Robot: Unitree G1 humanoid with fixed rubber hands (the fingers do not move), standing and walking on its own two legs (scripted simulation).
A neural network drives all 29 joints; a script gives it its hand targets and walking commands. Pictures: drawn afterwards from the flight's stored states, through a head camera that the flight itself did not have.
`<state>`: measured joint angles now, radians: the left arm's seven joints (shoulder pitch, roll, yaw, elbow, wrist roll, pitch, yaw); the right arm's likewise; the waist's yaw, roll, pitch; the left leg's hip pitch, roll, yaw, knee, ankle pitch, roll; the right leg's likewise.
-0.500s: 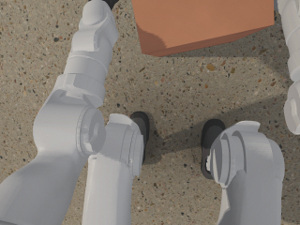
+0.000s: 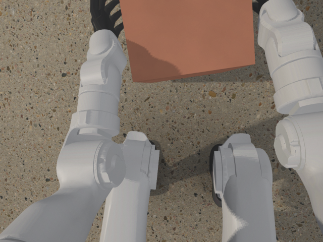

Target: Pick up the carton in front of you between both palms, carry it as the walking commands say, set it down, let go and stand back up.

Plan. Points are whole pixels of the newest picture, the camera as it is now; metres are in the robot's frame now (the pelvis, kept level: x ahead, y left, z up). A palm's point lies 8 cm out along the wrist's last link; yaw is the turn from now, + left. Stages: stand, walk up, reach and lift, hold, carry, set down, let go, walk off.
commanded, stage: reach and lift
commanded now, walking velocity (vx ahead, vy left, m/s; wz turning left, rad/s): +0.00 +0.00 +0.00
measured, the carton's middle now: (183, 31) +0.54 -0.02 -0.21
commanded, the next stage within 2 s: none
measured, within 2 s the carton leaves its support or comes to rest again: neither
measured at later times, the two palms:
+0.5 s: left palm (35, 21) +0.49 +0.13 +0.06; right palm out of the picture +0.50 -0.17 +0.05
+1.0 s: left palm out of the picture +0.45 +0.13 +0.21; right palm out of the picture +0.44 -0.17 +0.20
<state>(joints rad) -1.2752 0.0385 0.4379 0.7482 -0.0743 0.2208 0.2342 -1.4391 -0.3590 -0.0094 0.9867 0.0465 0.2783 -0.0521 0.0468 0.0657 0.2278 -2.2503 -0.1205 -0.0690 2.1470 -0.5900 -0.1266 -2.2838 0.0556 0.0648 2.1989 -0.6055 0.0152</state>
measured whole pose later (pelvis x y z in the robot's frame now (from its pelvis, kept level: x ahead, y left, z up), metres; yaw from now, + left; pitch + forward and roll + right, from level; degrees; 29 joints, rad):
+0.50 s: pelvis -0.01 +0.01 +0.11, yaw -3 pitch +43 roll +2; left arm -1.06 -0.10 0.61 0.59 0.22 0.36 0.12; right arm -1.20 -0.13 -0.36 0.86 -0.25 0.39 0.02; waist 0.03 0.03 -0.12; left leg -2.02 -0.12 -0.09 1.74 -0.48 -0.10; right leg -2.04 0.10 0.10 1.76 -0.47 0.05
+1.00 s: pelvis +0.03 +0.01 +0.24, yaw -5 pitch +33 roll +1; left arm -0.68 -0.14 0.48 0.58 0.19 0.32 0.09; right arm -0.75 0.02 -0.34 0.71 -0.22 0.37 -0.02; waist 0.03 0.02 -0.24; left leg -1.44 -0.10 -0.12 1.34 -0.48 -0.06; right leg -1.46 0.09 0.11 1.35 -0.47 0.04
